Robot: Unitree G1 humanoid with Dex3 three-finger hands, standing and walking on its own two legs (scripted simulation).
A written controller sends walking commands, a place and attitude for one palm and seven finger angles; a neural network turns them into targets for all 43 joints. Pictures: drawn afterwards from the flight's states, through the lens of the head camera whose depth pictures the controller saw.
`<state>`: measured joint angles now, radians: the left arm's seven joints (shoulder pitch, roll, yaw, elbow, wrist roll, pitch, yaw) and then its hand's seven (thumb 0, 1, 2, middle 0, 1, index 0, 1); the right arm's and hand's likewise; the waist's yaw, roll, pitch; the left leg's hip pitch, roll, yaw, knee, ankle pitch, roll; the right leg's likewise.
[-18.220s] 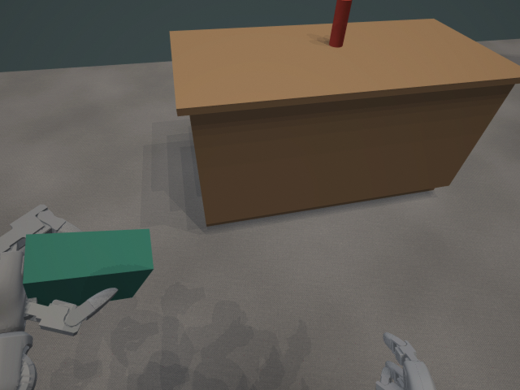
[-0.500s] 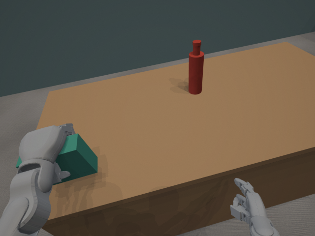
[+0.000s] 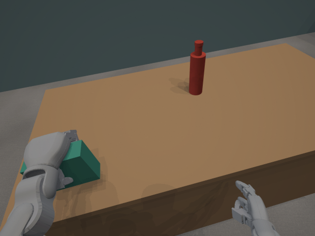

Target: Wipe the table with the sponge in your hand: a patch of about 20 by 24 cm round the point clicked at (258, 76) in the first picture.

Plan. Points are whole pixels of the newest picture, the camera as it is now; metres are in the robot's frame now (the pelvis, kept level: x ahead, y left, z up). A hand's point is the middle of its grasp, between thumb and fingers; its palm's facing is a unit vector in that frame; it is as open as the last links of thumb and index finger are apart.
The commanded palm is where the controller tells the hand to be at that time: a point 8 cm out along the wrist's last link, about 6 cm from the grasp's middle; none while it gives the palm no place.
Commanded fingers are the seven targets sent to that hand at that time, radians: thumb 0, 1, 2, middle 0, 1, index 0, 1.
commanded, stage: move the sponge above the wiping area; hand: left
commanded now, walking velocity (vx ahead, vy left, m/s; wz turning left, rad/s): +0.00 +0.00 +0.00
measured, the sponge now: (68, 171) +0.22 +0.28 +0.06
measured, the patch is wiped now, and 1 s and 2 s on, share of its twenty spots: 0.00 0.00 0.00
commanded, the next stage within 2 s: lower the sponge onto the table in 1.94 s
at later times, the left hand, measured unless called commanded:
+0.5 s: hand (64, 163) +0.23 +0.28 +0.09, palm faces +0.01 -0.09 -1.00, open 9.3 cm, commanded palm +0.20 +0.28 +0.16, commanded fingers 0.00 0.10 1.30 -1.20 -1.60 -1.20 -1.60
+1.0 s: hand (68, 164) +0.23 +0.28 +0.08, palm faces +0.00 -0.09 -1.00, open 9.3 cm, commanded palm +0.21 +0.27 +0.14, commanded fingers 0.00 0.10 1.30 -1.20 -1.60 -1.20 -1.60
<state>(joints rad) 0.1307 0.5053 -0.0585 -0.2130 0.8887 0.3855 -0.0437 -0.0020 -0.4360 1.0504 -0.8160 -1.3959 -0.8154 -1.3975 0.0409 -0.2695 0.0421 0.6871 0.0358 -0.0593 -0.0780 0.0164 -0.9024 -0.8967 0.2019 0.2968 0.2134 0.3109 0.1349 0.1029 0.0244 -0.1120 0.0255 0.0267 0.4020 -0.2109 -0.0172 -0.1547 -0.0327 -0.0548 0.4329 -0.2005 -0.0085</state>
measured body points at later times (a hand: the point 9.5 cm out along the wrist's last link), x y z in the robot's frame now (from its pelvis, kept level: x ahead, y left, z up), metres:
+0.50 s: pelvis +0.00 +0.00 +0.00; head -0.01 -0.04 +0.45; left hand +0.22 +0.28 +0.14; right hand +0.25 -0.20 -0.08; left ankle +0.01 +0.13 -0.74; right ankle +0.03 -0.12 -0.74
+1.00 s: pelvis +0.00 +0.00 +0.00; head -0.01 -0.04 +0.45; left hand +0.23 +0.28 +0.13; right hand +0.25 -0.20 -0.08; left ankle +0.01 +0.13 -0.74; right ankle +0.03 -0.12 -0.74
